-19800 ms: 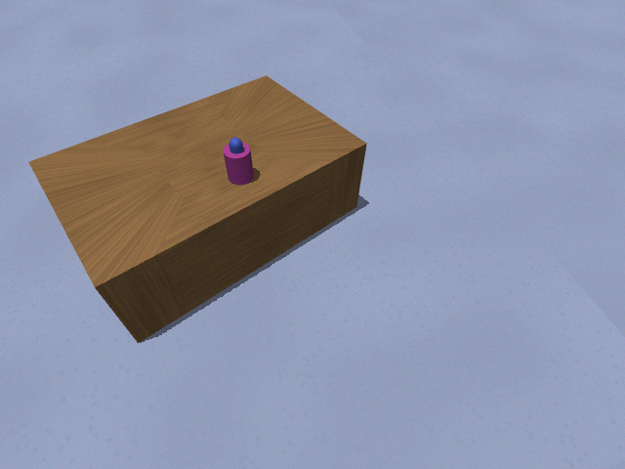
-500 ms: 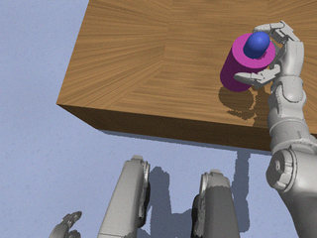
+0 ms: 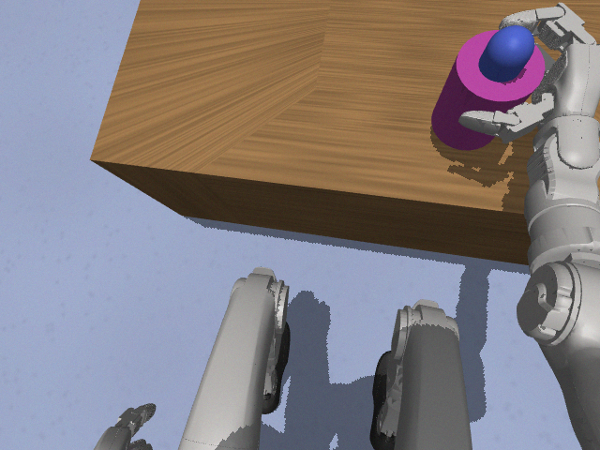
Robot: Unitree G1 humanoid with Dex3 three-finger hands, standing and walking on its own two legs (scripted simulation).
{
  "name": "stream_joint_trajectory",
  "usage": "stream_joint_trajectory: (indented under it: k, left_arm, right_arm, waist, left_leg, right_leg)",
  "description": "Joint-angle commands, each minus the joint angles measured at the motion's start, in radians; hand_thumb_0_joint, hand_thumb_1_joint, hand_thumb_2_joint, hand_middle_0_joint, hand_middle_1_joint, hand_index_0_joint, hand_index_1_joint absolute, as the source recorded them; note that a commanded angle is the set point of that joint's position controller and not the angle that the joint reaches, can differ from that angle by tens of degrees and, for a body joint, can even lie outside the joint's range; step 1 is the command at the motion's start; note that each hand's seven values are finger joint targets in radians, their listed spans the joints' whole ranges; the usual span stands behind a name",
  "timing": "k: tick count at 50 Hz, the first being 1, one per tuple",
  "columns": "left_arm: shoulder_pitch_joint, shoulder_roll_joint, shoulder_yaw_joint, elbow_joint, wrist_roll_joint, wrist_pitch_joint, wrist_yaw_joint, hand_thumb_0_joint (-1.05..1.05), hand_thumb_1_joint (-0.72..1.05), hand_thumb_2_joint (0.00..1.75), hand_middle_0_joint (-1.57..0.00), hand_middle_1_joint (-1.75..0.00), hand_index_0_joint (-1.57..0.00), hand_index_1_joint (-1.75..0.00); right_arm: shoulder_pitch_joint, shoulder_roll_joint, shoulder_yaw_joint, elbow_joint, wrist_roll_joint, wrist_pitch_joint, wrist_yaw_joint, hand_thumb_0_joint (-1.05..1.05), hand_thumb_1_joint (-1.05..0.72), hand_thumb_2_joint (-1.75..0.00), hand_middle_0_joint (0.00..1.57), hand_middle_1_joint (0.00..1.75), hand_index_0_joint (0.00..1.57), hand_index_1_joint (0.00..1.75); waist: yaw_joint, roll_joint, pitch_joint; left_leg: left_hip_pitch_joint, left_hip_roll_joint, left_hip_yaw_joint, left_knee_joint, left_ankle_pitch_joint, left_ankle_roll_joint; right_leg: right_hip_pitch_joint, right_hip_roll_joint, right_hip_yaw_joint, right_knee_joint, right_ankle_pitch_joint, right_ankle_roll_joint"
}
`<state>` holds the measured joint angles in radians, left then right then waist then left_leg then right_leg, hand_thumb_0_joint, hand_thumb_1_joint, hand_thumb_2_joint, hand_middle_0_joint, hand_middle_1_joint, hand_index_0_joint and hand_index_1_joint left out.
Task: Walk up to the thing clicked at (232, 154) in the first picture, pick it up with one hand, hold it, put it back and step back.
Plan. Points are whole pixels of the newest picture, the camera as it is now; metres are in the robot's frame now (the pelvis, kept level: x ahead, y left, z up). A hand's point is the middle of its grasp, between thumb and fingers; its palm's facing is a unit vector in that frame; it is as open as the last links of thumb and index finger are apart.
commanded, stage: lower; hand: right
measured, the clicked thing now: (487, 85) +0.56 -0.13 +0.00
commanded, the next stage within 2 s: loosen in 0.52 s
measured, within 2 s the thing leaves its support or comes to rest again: rests again in 0.38 s
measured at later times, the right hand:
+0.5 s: hand (497, 93) +0.56 -0.15 -0.03, palm faces +0.00 +1.00 -0.03, open 12.0 cm
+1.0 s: hand (499, 92) +0.57 -0.15 -0.03, palm faces +0.00 +1.00 -0.03, open 11.7 cm
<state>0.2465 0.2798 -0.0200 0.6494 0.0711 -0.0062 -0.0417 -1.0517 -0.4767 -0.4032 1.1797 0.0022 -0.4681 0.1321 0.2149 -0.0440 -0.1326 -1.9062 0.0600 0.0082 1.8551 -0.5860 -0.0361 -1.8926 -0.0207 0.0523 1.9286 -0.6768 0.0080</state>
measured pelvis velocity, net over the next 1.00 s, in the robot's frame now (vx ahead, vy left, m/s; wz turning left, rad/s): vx -0.01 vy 0.00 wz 0.00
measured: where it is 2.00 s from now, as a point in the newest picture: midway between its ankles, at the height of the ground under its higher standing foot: (326, 400)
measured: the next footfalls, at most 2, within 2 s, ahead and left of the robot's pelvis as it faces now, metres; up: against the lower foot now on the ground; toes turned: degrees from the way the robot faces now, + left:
none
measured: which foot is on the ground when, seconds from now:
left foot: down 0.00-1.00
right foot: down 0.00-1.00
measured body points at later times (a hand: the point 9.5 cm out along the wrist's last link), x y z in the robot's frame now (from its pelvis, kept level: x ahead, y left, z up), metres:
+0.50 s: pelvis -0.01 +0.00 -0.03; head +0.22 -0.02 +0.35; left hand +0.02 +0.28 -0.15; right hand +0.56 -0.20 -0.02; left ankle +0.10 +0.14 -0.44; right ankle +0.07 -0.12 -0.44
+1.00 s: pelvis -0.01 +0.00 -0.05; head +0.22 -0.02 +0.34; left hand +0.03 +0.28 -0.16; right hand +0.56 -0.21 -0.02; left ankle +0.10 +0.14 -0.44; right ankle +0.07 -0.12 -0.44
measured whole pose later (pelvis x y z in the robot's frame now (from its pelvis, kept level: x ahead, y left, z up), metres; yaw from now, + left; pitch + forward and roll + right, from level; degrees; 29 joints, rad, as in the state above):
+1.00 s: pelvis -0.01 +0.00 -0.05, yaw +0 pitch +37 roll +3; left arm 0.25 0.30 -0.03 0.64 0.06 0.01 -0.04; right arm -1.11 -0.51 -0.38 1.17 0.00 -0.41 0.16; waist 0.22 -0.04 -0.13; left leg -2.05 0.07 0.00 2.00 -0.60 -0.04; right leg -2.04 -0.01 0.06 2.08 -0.69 0.01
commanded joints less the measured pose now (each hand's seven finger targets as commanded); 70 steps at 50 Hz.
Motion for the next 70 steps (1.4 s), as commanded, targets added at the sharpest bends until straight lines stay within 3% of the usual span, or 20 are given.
stream_joint_trajectory:
  k: [1, 5, 6, 7, 11, 12, 16, 19, 20, 24, 31, 34, 35, 39, 40, 41, 45, 51, 59, 70]
  left_arm:
    - [0.219, 0.226, 0.078, -0.014, -0.003, -0.011, 0.021, 0.00, 0.88, 0.93, -0.20, -0.29, -0.18, -0.31]
    - [0.214, 0.217, 0.075, -0.009, -0.006, -0.012, 0.022, 0.00, 0.89, 0.92, -0.20, -0.29, -0.19, -0.30]
    - [0.223, 0.222, 0.079, -0.018, -0.003, -0.010, 0.023, 0.00, 0.89, 0.91, -0.19, -0.29, -0.19, -0.30]
    - [0.217, 0.226, 0.074, -0.019, -0.006, -0.010, 0.023, 0.00, 0.89, 0.91, -0.20, -0.29, -0.19, -0.30]
    - [0.224, 0.212, 0.064, -0.015, -0.004, -0.006, 0.018, 0.00, 0.89, 0.91, -0.20, -0.29, -0.19, -0.30]
    - [0.218, 0.215, 0.063, -0.020, -0.004, -0.003, 0.019, 0.00, 0.90, 0.90, -0.19, -0.29, -0.19, -0.29]
    - [0.226, 0.226, 0.071, -0.023, -0.003, -0.001, 0.017, 0.00, 0.90, 0.90, -0.19, -0.29, -0.19, -0.29]
    - [0.221, 0.221, 0.069, -0.031, -0.004, 0.002, 0.017, 0.00, 0.90, 0.90, -0.19, -0.29, -0.19, -0.29]
    - [0.223, 0.216, 0.062, -0.027, -0.008, 0.001, 0.018, 0.00, 0.89, 0.91, -0.19, -0.29, -0.19, -0.30]
    - [0.227, 0.244, 0.080, -0.014, -0.003, 0.002, 0.022, 0.00, 0.90, 0.90, -0.19, -0.29, -0.19, -0.29]
    - [0.229, 0.235, 0.071, -0.010, -0.005, 0.004, 0.018, 0.00, 0.90, 0.89, -0.19, -0.29, -0.19, -0.29]
    - [0.225, 0.234, 0.066, -0.021, -0.006, 0.006, 0.019, 0.00, 0.93, 0.87, -0.19, -0.29, -0.20, -0.27]
    - [0.226, 0.226, 0.062, -0.019, -0.003, 0.007, 0.019, 0.00, 0.93, 0.87, -0.19, -0.29, -0.20, -0.27]
    - [0.223, 0.226, 0.061, -0.024, -0.007, 0.009, 0.018, 0.00, 0.93, 0.87, -0.19, -0.29, -0.21, -0.27]
    - [0.225, 0.249, 0.083, -0.024, -0.007, 0.009, 0.020, 0.00, 0.91, 0.89, -0.19, -0.28, -0.19, -0.28]
    - [0.222, 0.216, 0.058, -0.028, -0.008, 0.008, 0.017, 0.00, 0.90, 0.90, -0.19, -0.29, -0.19, -0.29]
    - [0.215, 0.227, 0.059, -0.025, -0.011, 0.007, 0.018, 0.00, 0.90, 0.90, -0.19, -0.29, -0.19, -0.29]
    - [0.213, 0.225, 0.054, -0.038, -0.009, 0.007, 0.016, 0.00, 0.89, 0.91, -0.19, -0.29, -0.19, -0.29]
    - [0.223, 0.232, 0.059, -0.041, -0.008, 0.018, 0.012, 0.00, 0.90, 0.89, -0.20, -0.30, -0.20, -0.30]
    - [0.209, 0.230, 0.054, -0.052, -0.013, 0.024, 0.012, 0.00, 0.90, 0.89, -0.20, -0.30, -0.20, -0.30]
  right_arm:
    - [-0.554, -0.252, -0.025, -0.300, 0.034, -0.091, 0.001, 0.00, 0.06, -1.26, 1.18, 1.37, 1.24, 1.37]
    - [-0.531, -0.186, 0.001, -0.250, 0.046, -0.078, 0.007, 0.00, 0.06, -1.28, 1.20, 1.40, 1.25, 1.40]
    - [-0.574, -0.280, -0.041, -0.334, 0.035, -0.086, 0.000, 0.00, 0.04, -1.26, 1.20, 1.39, 1.25, 1.39]
    - [-0.573, -0.284, -0.042, -0.302, 0.030, -0.083, 0.000, 0.00, 0.05, -1.26, 1.20, 1.38, 1.25, 1.39]
    - [-0.550, -0.218, -0.016, -0.269, 0.035, -0.076, 0.007, 0.00, 0.05, -1.27, 1.20, 1.39, 1.25, 1.39]
    - [-0.562, -0.264, -0.034, -0.295, 0.030, -0.080, 0.006, 0.00, 0.04, -1.25, 1.20, 1.38, 1.25, 1.38]
    - [-0.537, -0.234, -0.021, -0.261, 0.030, -0.065, 0.012, 0.00, 0.06, -1.25, 1.19, 1.37, 1.25, 1.38]
    - [-0.592, -0.259, -0.023, -0.336, 0.026, -0.063, 0.009, 0.00, 0.06, -1.23, 1.18, 1.36, 1.23, 1.36]
    - [-0.581, -0.223, -0.008, -0.307, 0.031, -0.058, 0.012, 0.00, 0.07, -1.24, 1.19, 1.37, 1.24, 1.37]
    - [-0.565, -0.263, -0.024, -0.284, 0.027, -0.053, 0.009, 0.00, 0.04, -1.24, 1.20, 1.37, 1.25, 1.37]
    - [-0.541, -0.229, -0.008, -0.257, 0.030, -0.046, 0.013, 0.00, 0.04, -1.22, 1.19, 1.35, 1.24, 1.35]
    - [-0.563, -0.266, -0.022, -0.285, 0.022, -0.046, 0.012, 0.00, 0.21, -1.00, 1.14, 1.15, 1.17, 1.15]
    - [-0.560, -0.220, 0.006, -0.288, 0.025, -0.044, 0.018, 0.00, 0.25, -0.92, 1.12, 1.07, 1.16, 1.07]
    - [-0.560, -0.239, -0.008, -0.286, 0.027, -0.036, 0.017, 0.00, 0.39, -0.60, 1.06, 0.87, 1.08, 0.87]
    - [-0.533, -0.248, -0.011, -0.249, 0.020, -0.027, 0.016, 0.00, 0.38, -0.60, 0.98, 0.80, 1.00, 0.81]
    - [-0.582, -0.220, 0.010, -0.297, 0.026, -0.032, 0.022, 0.00, 0.31, -0.65, 1.05, 0.88, 1.08, 0.89]
    - [-0.549, -0.237, 0.005, -0.263, 0.022, -0.027, 0.024, 0.00, 0.29, -0.64, 1.05, 0.88, 1.07, 0.88]
    - [-0.564, -0.216, 0.022, -0.271, 0.022, -0.029, 0.028, 0.00, 0.23, -0.64, 1.03, 0.88, 1.05, 0.88]
    - [-0.536, -0.206, 0.020, -0.236, 0.016, -0.012, 0.020, 0.00, 0.43, -0.26, 0.52, 0.40, 0.53, 0.40]
    - [-0.549, -0.189, 0.041, -0.222, 0.015, -0.001, 0.014, 0.00, 0.51, -0.13, 0.15, 0.15, 0.15, 0.15]
  waist:
    - [0.026, -0.199, -0.817]
    - [0.053, -0.133, -0.729]
    - [0.028, -0.169, -0.783]
    - [0.024, -0.163, -0.789]
    - [0.046, -0.155, -0.752]
    - [0.027, -0.180, -0.756]
    - [0.046, -0.142, -0.773]
    - [0.030, -0.191, -0.811]
    - [0.051, -0.170, -0.780]
    - [0.040, -0.183, -0.756]
    - [0.044, -0.169, -0.750]
    - [0.032, -0.157, -0.780]
    - [0.048, -0.164, -0.762]
    - [0.042, -0.149, -0.751]
    - [0.038, -0.142, -0.752]
    - [0.054, -0.129, -0.743]
    - [0.036, -0.169, -0.732]
    - [0.055, -0.153, -0.707]
    - [0.051, -0.145, -0.702]
    - [0.057, -0.132, -0.678]
  left_leg:
    - [0.426, -0.028, 0.037, -0.164, 0.226, 0.069]
    - [0.404, -0.026, 0.035, -0.154, 0.214, 0.065]
    - [0.427, -0.026, 0.029, -0.143, 0.229, 0.067]
    - [0.423, -0.025, 0.029, -0.148, 0.195, 0.066]
    - [0.378, -0.024, 0.038, -0.111, 0.222, 0.068]
    - [0.371, -0.024, 0.036, -0.106, 0.214, 0.071]
    - [0.418, -0.023, 0.031, -0.106, 0.219, 0.062]
    - [0.379, -0.024, 0.033, -0.095, 0.204, 0.067]
    - [0.371, -0.021, 0.039, -0.097, 0.209, 0.064]
    - [0.335, -0.023, 0.040, -0.074, 0.186, 0.068]
    - [0.327, -0.022, 0.044, -0.058, 0.189, 0.069]
    - [0.351, -0.021, 0.037, -0.061, 0.182, 0.066]
    - [0.344, -0.019, 0.040, -0.056, 0.195, 0.066]
    - [0.352, -0.019, 0.040, -0.059, 0.194, 0.065]
    - [0.359, -0.021, 0.036, -0.069, 0.165, 0.063]
    - [0.352, -0.021, 0.038, -0.069, 0.174, 0.061]
    - [0.306, -0.020, 0.043, -0.045, 0.169, 0.069]
    - [0.297, -0.019, 0.046, -0.045, 0.156, 0.065]
    - [0.300, -0.020, 0.050, -0.040, 0.167, 0.066]
    - [0.264, -0.022, 0.054, -0.046, 0.116, 0.066]
  right_leg:
    - [0.495, 0.016, 0.000, -0.216, 0.256, -0.018]
    - [0.390, 0.017, -0.007, -0.185, 0.214, -0.027]
    - [0.399, 0.017, -0.010, -0.182, 0.229, -0.025]
    - [0.402, 0.020, -0.009, -0.190, 0.204, -0.025]
    - [0.382, 0.018, -0.007, -0.166, 0.231, -0.022]
    - [0.379, 0.018, -0.008, -0.169, 0.227, -0.021]
    - [0.336, 0.021, -0.019, -0.139, 0.204, -0.029]
    - [0.378, 0.019, -0.016, -0.145, 0.210, -0.023]
    - [0.379, 0.020, -0.013, -0.142, 0.213, -0.024]
    - [0.353, 0.019, -0.011, -0.129, 0.195, -0.022]
    - [0.335, 0.021, -0.013, -0.117, 0.194, -0.022]
    - [0.318, 0.024, -0.020, -0.110, 0.184, -0.025]
    - [0.320, 0.024, -0.020, -0.104, 0.196, -0.024]
    - [0.304, 0.024, -0.020, -0.105, 0.194, -0.026]
    - [0.284, 0.024, -0.022, -0.109, 0.156, -0.029]
    - [0.270, 0.024, -0.024, -0.099, 0.161, -0.032]
    - [0.299, 0.023, -0.017, -0.108, 0.177, -0.023]
    - [0.269, 0.024, -0.016, -0.098, 0.154, -0.027]
    - [0.271, 0.024, -0.011, -0.101, 0.164, -0.027]
    - [0.261, 0.025, -0.006, -0.113, 0.109, -0.028]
